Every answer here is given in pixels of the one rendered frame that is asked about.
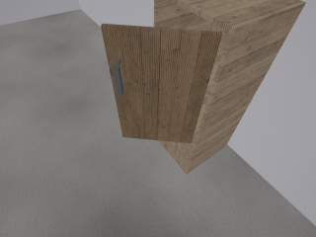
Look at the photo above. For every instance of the handle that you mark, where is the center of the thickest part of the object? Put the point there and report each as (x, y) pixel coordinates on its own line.
(117, 78)

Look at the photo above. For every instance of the cupboard door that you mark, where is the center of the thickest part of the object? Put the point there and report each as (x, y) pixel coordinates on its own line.
(165, 73)

